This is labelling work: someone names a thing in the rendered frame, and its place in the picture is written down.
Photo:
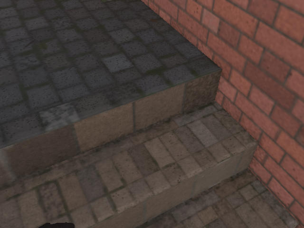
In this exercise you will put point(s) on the stairs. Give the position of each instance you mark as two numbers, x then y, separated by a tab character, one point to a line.
173	159

